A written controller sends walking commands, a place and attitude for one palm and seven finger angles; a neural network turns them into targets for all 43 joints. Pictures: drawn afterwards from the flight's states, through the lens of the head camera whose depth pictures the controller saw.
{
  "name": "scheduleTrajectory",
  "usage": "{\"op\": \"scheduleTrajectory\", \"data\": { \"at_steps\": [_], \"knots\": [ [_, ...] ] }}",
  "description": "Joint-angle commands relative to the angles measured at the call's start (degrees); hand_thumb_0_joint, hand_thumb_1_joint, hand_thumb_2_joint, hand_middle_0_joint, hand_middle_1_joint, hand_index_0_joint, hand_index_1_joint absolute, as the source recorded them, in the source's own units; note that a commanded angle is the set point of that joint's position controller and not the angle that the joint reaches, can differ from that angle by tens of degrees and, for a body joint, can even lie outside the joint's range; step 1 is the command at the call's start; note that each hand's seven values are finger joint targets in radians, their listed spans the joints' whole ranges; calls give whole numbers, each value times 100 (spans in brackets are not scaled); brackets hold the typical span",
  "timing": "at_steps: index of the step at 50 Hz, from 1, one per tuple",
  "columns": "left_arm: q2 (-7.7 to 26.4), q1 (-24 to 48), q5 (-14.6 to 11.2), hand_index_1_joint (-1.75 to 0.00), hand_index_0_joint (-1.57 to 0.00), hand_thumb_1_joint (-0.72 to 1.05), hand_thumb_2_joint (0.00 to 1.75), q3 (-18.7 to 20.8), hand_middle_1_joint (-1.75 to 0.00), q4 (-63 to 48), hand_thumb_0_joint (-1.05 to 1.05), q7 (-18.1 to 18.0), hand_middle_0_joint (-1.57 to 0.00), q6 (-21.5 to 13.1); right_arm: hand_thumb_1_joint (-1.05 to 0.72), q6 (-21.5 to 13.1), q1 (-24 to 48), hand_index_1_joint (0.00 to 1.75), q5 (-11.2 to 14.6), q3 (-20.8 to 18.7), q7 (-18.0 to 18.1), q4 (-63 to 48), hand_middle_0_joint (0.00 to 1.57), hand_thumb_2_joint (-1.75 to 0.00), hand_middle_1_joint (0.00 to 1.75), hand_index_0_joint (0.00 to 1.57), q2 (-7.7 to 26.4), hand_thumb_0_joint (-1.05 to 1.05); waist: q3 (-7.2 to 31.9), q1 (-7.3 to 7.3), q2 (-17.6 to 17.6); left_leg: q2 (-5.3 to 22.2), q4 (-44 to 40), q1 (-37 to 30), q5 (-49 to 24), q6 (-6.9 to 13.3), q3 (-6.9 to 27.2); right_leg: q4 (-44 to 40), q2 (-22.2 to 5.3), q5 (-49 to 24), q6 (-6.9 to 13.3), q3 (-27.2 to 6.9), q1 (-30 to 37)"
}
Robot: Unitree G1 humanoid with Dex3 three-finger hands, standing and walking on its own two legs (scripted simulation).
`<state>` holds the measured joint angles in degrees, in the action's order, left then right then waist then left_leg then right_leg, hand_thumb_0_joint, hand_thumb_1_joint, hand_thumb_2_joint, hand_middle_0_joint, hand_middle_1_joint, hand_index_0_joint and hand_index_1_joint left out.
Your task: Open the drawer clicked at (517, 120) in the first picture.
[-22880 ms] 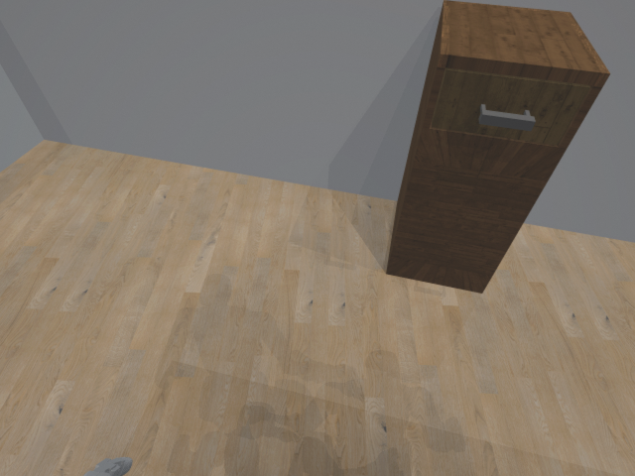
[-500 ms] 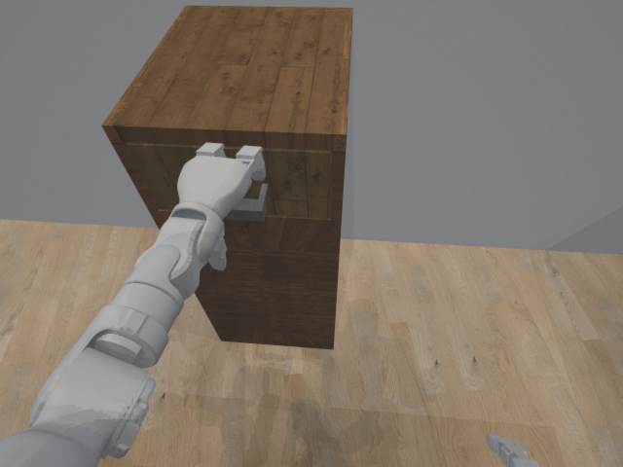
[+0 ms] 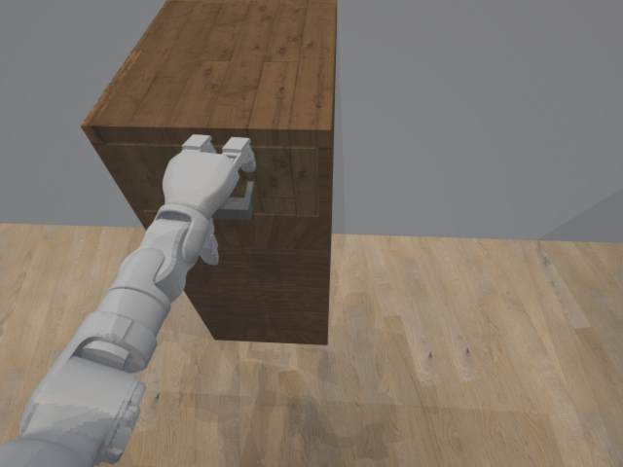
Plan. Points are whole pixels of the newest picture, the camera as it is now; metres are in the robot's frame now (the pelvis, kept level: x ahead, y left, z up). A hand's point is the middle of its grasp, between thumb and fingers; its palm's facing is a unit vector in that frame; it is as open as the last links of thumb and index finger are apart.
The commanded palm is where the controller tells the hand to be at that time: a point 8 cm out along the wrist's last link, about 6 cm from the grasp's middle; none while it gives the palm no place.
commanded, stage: re-aim the fingers above the handle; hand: left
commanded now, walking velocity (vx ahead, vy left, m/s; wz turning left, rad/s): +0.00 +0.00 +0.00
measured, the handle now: (216, 197) +0.53 +0.17 +0.00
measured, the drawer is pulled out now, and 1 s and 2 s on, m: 0.00 0.00 0.00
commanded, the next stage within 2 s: lower the fingers behind the handle in 0.08 s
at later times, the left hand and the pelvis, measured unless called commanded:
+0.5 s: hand (200, 216) +0.44 +0.17 +0.06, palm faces +0.12 -0.06 -0.99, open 13.8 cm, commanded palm +0.42 +0.18 +0.10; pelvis -0.01 +0.00 -0.01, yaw +0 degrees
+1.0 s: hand (200, 228) +0.45 +0.18 +0.02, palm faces +0.05 -0.03 -1.00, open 13.8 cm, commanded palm +0.42 +0.19 +0.06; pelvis -0.01 +0.01 -0.02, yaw +0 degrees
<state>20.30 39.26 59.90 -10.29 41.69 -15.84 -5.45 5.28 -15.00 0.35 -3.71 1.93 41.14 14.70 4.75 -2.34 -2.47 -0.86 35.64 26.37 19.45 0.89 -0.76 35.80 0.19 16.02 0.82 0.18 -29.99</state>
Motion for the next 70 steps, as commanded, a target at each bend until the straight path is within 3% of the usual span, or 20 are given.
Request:
{"op": "scheduleTrajectory", "data": {
  "at_steps": [1,6,9,11,14,17,21,23,26,29,32,34,36,38,41,43,49,57,64,70],
  "knots": [
    [1999,1962,88,-120,-30,-50,30,1392,-120,136,0,-501,-30,887,-90,-45,98,30,0,-44,-14,-623,20,-90,30,20,661,0,1942,421,445,-136,-530,-86,-1850,-4,-230,-289,131,-1631,166,15,1785],
    [1550,1616,33,-120,-30,-50,30,749,-120,222,0,238,-30,1340,-90,54,173,30,106,-79,45,-965,20,-90,30,20,826,0,2149,221,854,-69,-577,-220,-1826,115,-373,-443,79,-2019,90,-71,2114],
    [890,1925,-281,-120,-30,-50,30,101,-120,-853,0,815,-30,912,-90,6,192,30,128,-148,163,-1151,20,-90,30,20,828,0,2174,-95,993,-87,-517,-585,-1721,222,-284,-567,64,-2073,2,-113,1949],
    [972,2107,-399,-120,-30,-50,30,105,-120,-1425,0,1004,-30,374,-90,-56,142,30,82,-160,247,-1149,20,-90,30,20,797,0,2001,-197,792,-111,-436,-767,-1706,245,-195,-578,67,-1947,17,-124,1698],
    [1312,2648,-260,-120,-30,-50,30,431,-120,-1703,0,796,-30,-361,-90,-153,-110,30,0,-181,298,-895,20,-90,30,20,686,0,1859,-217,248,-141,-241,-899,-1675,204,-88,-423,82,-1609,64,-99,1082],
    [1734,3016,4,-120,-30,-50,30,900,-120,-1643,0,137,-30,-704,-90,-231,-205,30,-36,-204,234,-727,20,-90,30,20,620,0,1961,-132,-174,-168,-45,-694,-1651,112,-8,-198,113,-1318,135,-74,740],
    [1801,2583,189,-120,-30,-50,30,1333,-120,-804,0,-785,-30,-335,-90,-311,-230,30,-96,-221,40,-555,20,-90,30,20,591,0,2303,71,-88,-177,116,-304,-1880,9,-24,95,189,-1384,195,56,676],
    [1446,2539,226,-120,-30,-50,30,1043,-120,-328,0,-1012,-30,157,-90,-286,-147,30,-80,-196,-57,-534,20,-90,30,20,596,0,2276,35,-58,-152,99,-136,-1775,-7,-107,133,192,-1368,176,88,608],
    [1104,2461,311,-120,-30,-50,30,657,-120,459,0,-921,-30,947,-90,-182,-191,30,-40,-203,-151,-545,20,-90,30,20,702,0,2409,-28,62,-109,31,-126,-1825,-15,-178,93,224,-1440,178,121,700],
    [838,2722,198,-120,-30,-50,30,193,-120,581,0,-439,-30,1311,-90,-80,-231,30,27,-221,-83,-646,20,-90,30,20,785,0,2421,-243,437,-80,-8,-230,-1603,82,-212,-102,185,-1479,101,35,857],
    [980,2847,-143,-120,-30,-50,30,283,-120,238,0,143,-30,958,-90,-84,-251,30,22,-213,101,-752,20,-90,30,20,835,0,2488,-352,869,-106,-3,-221,-1427,196,-152,-199,125,-1580,29,-51,1165],
    [1095,2949,-173,-120,-30,-50,30,350,-120,-113,0,365,-30,458,-90,-121,-296,30,-18,-196,230,-764,20,-90,30,20,799,0,2415,-356,727,-116,25,-273,-1468,219,-101,-145,106,-1618,35,-71,1083],
    [1231,2787,-73,-120,-30,-50,30,460,-120,-88,0,370,-30,63,-90,-165,-388,30,-55,-192,275,-696,20,-90,30,20,771,0,2228,-316,538,-95,77,-222,-1528,198,-67,-75,107,-1545,77,-61,887],
    [778,2216,23,-120,-30,-50,30,225,-120,229,0,341,-30,-105,-90,-178,-515,30,-45,-200,224,-644,20,-90,30,20,725,0,1708,-279,480,-71,134,-95,-1451,150,-35,-33,155,-1274,124,21,353],
    [937,2136,71,-120,-30,-50,30,497,-120,142,0,43,-30,-314,-90,-185,-589,30,-54,-237,103,-643,20,-90,30,20,721,0,1815,-135,237,-67,240,21,-1520,97,-17,118,192,-1117,201,44,160],
    [1050,2359,173,-120,-30,-50,30,645,-120,70,0,-289,-30,-315,-90,-216,-642,30,-76,-259,19,-629,20,-90,30,20,704,0,1964,-134,66,-53,326,98,-1538,77,-6,266,219,-1083,214,70,8],
    [852,2560,412,-120,-30,-50,30,512,-120,515,0,-893,-30,352,-90,-218,-760,30,-88,-342,-162,-482,20,-90,30,20,742,0,2287,-262,141,-22,480,146,-1684,44,-32,394,267,-1147,207,120,-170],
    [967,2430,273,-120,-30,-50,30,489,-120,1183,0,-641,-30,1040,-90,-77,-637,30,-19,-233,-76,-593,20,-90,30,20,787,0,2153,-271,357,-50,299,311,-1292,98,-102,238,237,-1040,158,87,147],
    [695,1900,215,-120,-30,-50,30,255,-120,1285,0,-219,-30,727,-90,-122,-612,30,-15,-150,48,-760,20,-90,30,20,787,0,1626,-275,702,-42,293,635,-779,143,-127,170,199,-705,131,53,-10],
    [597,1827,229,-120,-30,-50,30,206,-120,1069,0,-223,-30,470,-90,-211,-717,30,-35,-185,35,-760,20,-90,30,20,773,0,1749,-273,592,-36,486,754,-609,139,-126,313,191,-518,148,21,-262]
  ]
}}
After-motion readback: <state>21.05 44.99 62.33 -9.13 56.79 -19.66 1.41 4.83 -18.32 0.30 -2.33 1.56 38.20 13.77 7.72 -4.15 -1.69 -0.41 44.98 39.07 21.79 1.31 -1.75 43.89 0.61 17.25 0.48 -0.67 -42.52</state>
